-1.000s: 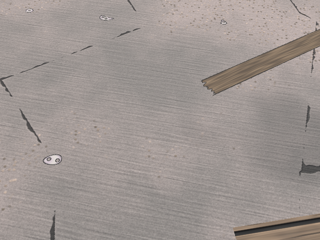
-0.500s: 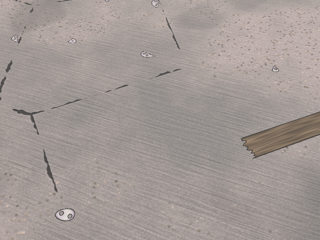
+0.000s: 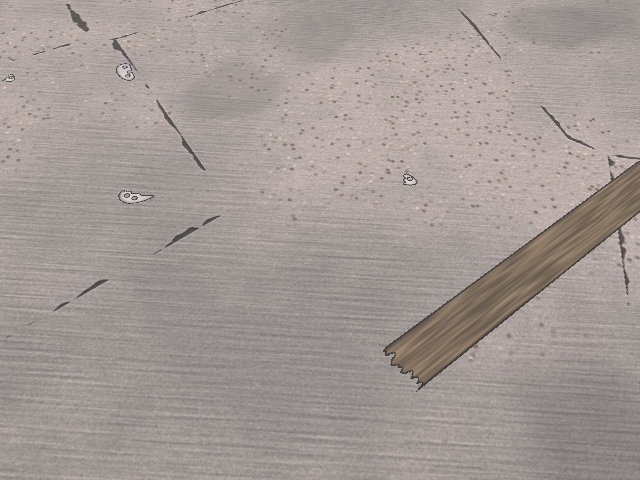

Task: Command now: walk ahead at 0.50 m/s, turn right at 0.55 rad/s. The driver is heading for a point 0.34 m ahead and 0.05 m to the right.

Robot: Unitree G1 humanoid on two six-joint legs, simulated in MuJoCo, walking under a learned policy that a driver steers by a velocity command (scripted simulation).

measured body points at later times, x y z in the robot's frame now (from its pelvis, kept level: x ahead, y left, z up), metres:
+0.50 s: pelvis +0.22 -0.07 -0.01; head +0.27 -0.09 +0.44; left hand +0.44 +0.15 -0.10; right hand +0.27 -0.37 -0.13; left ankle +0.24 +0.10 -0.67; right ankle +0.27 -0.16 -0.74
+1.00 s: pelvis +0.31 -0.05 -0.01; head +0.32 -0.05 +0.44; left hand +0.47 +0.18 -0.14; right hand +0.37 -0.33 -0.13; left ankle +0.35 +0.07 -0.74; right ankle +0.28 -0.16 -0.74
